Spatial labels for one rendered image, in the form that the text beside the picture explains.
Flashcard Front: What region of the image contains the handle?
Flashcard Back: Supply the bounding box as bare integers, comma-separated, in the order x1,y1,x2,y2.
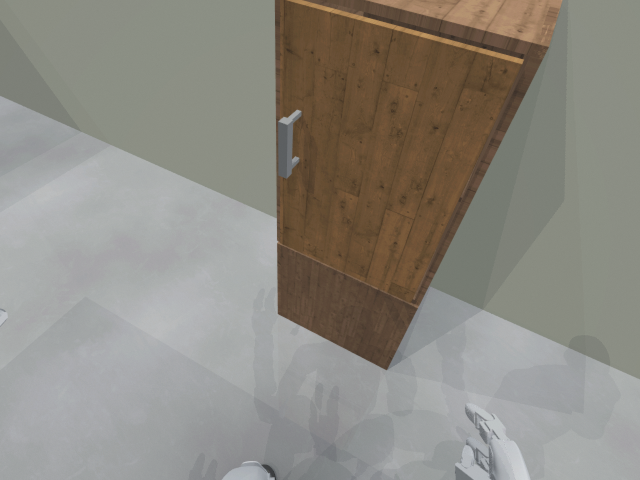
278,110,302,179

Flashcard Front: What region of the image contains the robot right hand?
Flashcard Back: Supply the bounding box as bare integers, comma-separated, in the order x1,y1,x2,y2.
455,403,531,480

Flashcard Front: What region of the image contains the cupboard door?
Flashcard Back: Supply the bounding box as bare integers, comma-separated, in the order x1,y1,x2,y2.
280,0,524,303

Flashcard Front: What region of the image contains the robot left shin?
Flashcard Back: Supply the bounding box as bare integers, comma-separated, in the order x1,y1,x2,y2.
240,461,268,473

